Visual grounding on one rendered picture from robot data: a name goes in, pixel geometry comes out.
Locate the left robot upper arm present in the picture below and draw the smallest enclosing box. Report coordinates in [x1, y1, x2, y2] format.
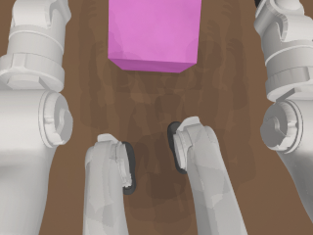
[0, 89, 73, 235]

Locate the robot left foot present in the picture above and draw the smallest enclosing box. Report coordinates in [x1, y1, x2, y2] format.
[121, 141, 137, 195]

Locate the left robot forearm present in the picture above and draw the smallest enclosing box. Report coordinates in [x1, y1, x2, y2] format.
[0, 0, 71, 93]

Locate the carton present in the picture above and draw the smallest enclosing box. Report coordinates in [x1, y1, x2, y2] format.
[108, 0, 201, 73]

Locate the robot left shin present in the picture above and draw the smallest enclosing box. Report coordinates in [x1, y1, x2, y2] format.
[85, 133, 132, 187]

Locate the right robot forearm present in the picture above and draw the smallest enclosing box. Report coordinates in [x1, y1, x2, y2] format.
[253, 0, 313, 103]

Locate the right robot upper arm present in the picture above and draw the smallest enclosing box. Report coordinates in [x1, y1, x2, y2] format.
[260, 99, 313, 223]

